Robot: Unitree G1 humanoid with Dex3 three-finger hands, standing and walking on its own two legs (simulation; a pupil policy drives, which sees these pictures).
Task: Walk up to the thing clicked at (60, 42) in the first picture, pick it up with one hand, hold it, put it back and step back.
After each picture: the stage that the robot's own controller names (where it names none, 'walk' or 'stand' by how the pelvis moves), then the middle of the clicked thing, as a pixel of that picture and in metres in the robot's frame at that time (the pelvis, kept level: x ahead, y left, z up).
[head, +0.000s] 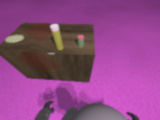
stand; (57, 38) +0.65 +0.35 +0.04
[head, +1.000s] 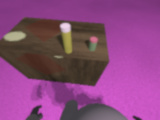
walk; (67, 40) +0.57 +0.21 +0.07
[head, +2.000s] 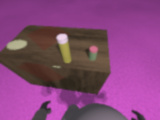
stand; (65, 50) +0.47 +0.22 +0.06
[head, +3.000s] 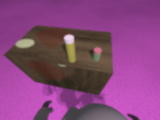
stand; (70, 50) +0.51 +0.19 +0.04
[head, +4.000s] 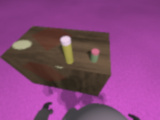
stand; (67, 51) +0.49 +0.21 +0.04
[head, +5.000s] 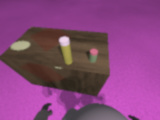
stand; (66, 52) +0.48 +0.22 +0.04
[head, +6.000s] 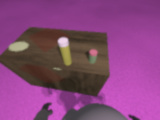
stand; (65, 53) +0.47 +0.22 +0.04
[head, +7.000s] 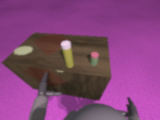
rise first; (68, 55) +0.47 +0.22 +0.04
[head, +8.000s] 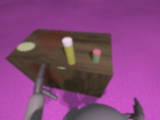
go down; (69, 52) +0.48 +0.22 +0.04
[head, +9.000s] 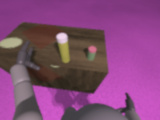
go down; (64, 49) +0.49 +0.20 +0.05
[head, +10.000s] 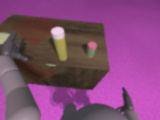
go down; (60, 46) +0.47 +0.20 +0.08
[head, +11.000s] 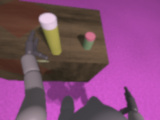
close in; (53, 38) +0.47 +0.21 +0.11
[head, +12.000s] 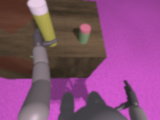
close; (46, 27) +0.53 +0.22 +0.13
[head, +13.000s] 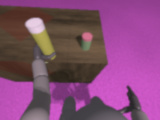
lift; (44, 43) +0.45 +0.26 +0.12
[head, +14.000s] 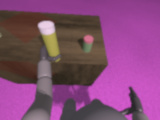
lift; (51, 44) +0.44 +0.23 +0.12
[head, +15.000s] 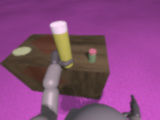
lift; (63, 48) +0.34 +0.16 +0.25
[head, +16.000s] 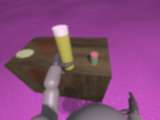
hold; (65, 50) +0.34 +0.16 +0.24
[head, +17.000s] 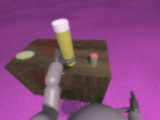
crouch; (66, 46) +0.33 +0.15 +0.28
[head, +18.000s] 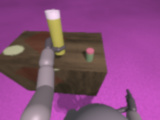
crouch; (56, 35) +0.45 +0.21 +0.24
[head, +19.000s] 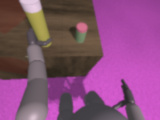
lower; (39, 27) +0.53 +0.23 +0.13
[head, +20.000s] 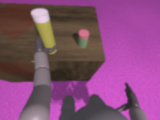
lower; (47, 35) +0.50 +0.22 +0.12
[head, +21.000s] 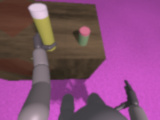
lower; (45, 32) +0.51 +0.23 +0.13
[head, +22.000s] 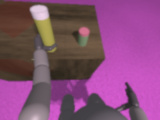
lower; (46, 33) +0.51 +0.22 +0.13
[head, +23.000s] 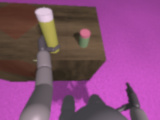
loosen; (50, 34) +0.50 +0.21 +0.12
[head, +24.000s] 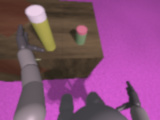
withdraw; (44, 33) +0.50 +0.22 +0.13
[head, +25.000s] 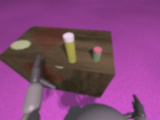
sink last; (70, 49) +0.48 +0.20 +0.09
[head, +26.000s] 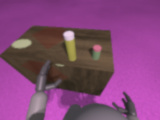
stand; (70, 47) +0.50 +0.20 +0.08
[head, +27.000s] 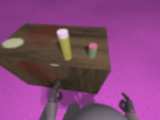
stand; (65, 46) +0.49 +0.21 +0.10
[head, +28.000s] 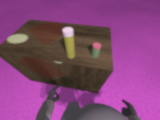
stand; (69, 44) +0.50 +0.20 +0.09
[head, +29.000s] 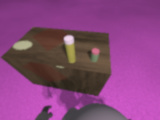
walk; (70, 50) +0.50 +0.19 +0.04
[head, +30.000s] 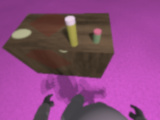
walk; (72, 33) +0.62 +0.19 +0.05
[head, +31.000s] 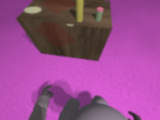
walk; (79, 8) +0.95 +0.17 +0.07
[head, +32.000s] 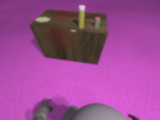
stand; (81, 17) +1.08 +0.19 +0.05
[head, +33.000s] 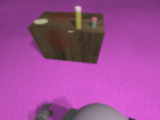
stand; (78, 18) +1.09 +0.20 +0.04
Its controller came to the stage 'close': yes
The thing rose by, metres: 0.22
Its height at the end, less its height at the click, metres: +0.00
